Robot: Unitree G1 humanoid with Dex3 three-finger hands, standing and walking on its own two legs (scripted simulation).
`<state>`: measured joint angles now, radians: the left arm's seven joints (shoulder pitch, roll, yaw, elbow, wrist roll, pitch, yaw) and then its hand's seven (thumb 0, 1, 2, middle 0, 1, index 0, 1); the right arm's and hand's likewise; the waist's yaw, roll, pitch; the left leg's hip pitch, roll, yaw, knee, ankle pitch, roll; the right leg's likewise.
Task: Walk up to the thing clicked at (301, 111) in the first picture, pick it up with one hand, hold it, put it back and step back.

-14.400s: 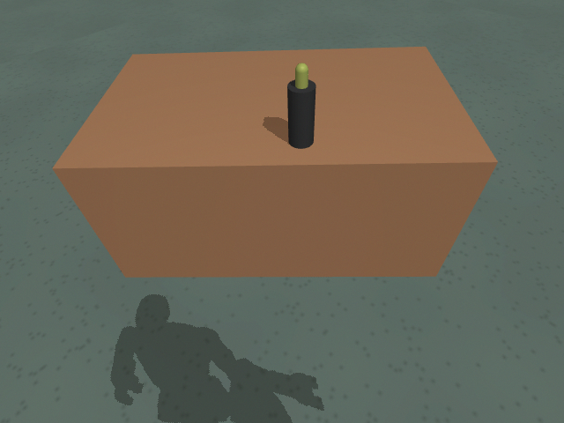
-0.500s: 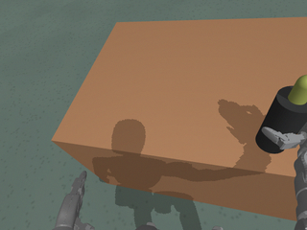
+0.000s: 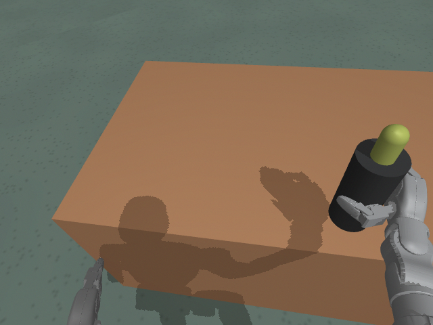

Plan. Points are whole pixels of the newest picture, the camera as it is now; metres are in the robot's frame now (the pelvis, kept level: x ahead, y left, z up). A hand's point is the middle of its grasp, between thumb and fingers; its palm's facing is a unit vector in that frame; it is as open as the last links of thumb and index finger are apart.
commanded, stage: lift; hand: right
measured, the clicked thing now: (368, 179) +0.38 -0.21 +0.09
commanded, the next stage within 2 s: hold in 0.70 s
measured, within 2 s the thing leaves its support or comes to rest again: neither
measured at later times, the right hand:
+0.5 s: hand (356, 189) +0.34 -0.17 +0.10, palm faces +0.25 +0.97 -0.01, open 10.9 cm
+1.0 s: hand (355, 194) +0.32 -0.16 +0.13, palm faces +0.25 +0.97 -0.02, open 10.9 cm
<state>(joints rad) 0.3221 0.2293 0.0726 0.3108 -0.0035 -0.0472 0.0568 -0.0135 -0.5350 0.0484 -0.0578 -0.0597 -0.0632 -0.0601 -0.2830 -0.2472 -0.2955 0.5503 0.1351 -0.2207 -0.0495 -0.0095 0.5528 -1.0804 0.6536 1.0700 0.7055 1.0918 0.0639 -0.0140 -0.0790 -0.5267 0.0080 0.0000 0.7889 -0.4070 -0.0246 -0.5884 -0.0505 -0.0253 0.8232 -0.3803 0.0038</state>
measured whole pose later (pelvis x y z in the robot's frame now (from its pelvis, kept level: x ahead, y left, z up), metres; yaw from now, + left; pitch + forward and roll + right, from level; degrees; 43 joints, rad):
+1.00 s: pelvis -0.01 +0.02 +0.03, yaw -1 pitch -1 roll +0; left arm 0.21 0.21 0.11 0.59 0.00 -0.12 0.13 -0.01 -0.54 0.05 -0.05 -0.06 -0.05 -0.06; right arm -0.09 -0.15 -0.16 0.14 0.16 0.04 -0.10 -0.01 0.58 -1.11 0.66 1.08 0.71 1.10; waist 0.03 -0.04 0.00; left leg -0.24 0.01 0.01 0.56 -0.30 0.00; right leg -0.28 -0.04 -0.02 0.54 -0.25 0.03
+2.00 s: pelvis +0.00 +0.02 +0.03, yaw -1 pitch -2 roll +0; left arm 0.16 0.21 0.09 0.68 0.00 -0.12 0.13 -0.01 -0.55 0.06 -0.06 -0.06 -0.06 -0.06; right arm -0.07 -0.14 -0.14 0.08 0.15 0.10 -0.12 -0.01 0.58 -1.12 0.66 1.08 0.71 1.10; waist 0.01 -0.03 0.01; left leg -0.17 0.01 0.01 0.47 -0.28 0.00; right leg -0.21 -0.04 -0.02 0.46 -0.22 0.03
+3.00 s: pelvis -0.01 +0.01 +0.04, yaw -1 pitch -3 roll +0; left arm 0.16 0.19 0.10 0.68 0.00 -0.13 0.12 -0.01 -0.55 0.06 -0.06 -0.06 -0.06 -0.06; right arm -0.05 -0.13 -0.12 0.11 0.15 0.07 -0.13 -0.01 0.58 -1.12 0.66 1.08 0.71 1.10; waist 0.02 -0.04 0.02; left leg -0.15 0.01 0.01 0.46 -0.25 -0.01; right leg -0.20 -0.04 -0.03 0.46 -0.20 0.02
